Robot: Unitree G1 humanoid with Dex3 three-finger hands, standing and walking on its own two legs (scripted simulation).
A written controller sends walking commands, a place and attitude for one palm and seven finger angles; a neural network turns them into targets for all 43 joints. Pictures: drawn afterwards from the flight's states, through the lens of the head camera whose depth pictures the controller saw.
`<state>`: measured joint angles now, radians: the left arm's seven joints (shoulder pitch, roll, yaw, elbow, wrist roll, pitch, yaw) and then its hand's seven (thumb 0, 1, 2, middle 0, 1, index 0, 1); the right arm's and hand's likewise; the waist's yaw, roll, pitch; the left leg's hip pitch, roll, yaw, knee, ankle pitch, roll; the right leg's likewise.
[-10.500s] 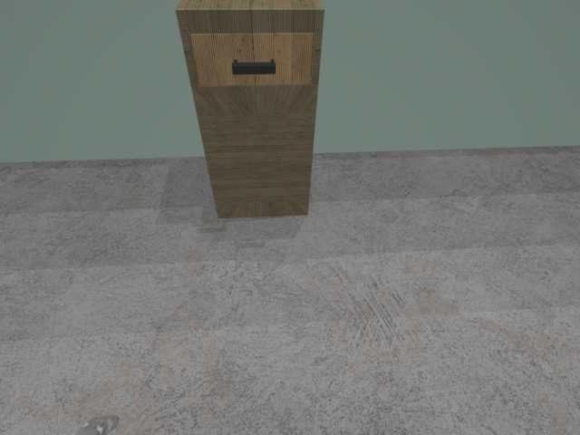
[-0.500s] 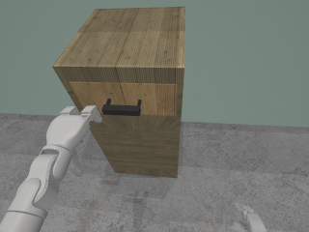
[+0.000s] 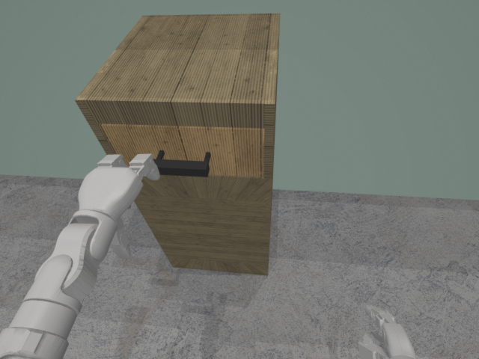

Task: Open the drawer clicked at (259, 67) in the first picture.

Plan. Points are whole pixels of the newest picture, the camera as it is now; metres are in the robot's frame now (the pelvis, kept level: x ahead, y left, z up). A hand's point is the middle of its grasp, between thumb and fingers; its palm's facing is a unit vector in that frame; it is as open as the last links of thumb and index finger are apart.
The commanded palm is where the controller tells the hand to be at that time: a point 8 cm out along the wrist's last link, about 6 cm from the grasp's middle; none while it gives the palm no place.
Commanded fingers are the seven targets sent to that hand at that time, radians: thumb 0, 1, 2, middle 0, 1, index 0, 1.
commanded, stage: move the hooked fingers above the handle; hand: left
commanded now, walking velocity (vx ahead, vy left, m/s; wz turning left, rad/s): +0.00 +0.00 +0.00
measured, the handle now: (182, 161) +0.53 +0.21 -0.02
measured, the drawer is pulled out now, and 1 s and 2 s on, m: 0.00 0.00 0.00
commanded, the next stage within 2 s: none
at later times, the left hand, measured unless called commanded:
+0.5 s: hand (146, 181) +0.39 +0.23 +0.07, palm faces +0.06 -0.06 -1.00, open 13.8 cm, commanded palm +0.37 +0.24 +0.12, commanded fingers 0.00 -0.50 0.30 -0.30 -1.20 -0.30 -1.20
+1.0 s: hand (163, 170) +0.44 +0.21 +0.04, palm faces -0.01 -0.01 -1.00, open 13.8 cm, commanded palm +0.42 +0.21 +0.10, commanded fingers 0.00 -0.50 0.30 -0.30 -1.20 -0.30 -1.20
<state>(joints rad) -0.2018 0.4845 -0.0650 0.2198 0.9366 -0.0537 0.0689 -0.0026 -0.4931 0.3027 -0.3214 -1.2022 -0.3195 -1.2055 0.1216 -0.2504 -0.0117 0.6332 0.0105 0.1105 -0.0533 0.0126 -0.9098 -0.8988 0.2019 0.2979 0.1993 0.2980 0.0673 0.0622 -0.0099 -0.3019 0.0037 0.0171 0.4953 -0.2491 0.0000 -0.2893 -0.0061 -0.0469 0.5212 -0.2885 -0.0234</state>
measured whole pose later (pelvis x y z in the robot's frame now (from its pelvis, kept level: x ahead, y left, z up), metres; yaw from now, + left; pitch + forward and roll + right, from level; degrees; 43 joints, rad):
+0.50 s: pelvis +0.01 +0.02 -0.01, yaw -1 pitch +8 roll +0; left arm -0.36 0.43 -0.08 0.40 0.99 -0.03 0.18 0.00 -0.49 0.30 -0.32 -1.20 -0.32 -1.21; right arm 0.21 -0.25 -0.05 0.67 0.02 0.13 -0.03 0.01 -0.91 -0.90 0.20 0.30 0.20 0.30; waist 0.03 0.06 -0.06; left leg -0.41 0.00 0.05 0.57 -0.30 0.02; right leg -0.40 -0.02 -0.02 0.59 -0.32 0.00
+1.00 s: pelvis +0.01 +0.01 -0.01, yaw -1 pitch +11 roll +0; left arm -0.61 0.41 -0.11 0.75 1.04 -0.01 0.23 0.00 -0.49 0.30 -0.32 -1.20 -0.32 -1.21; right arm 0.26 -0.25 -0.06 0.68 0.01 0.14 -0.02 0.01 -0.91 -0.90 0.20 0.30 0.20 0.30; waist -0.01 0.05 -0.09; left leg -0.50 0.00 0.04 0.62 -0.31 0.01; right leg -0.49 -0.01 -0.02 0.64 -0.34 -0.01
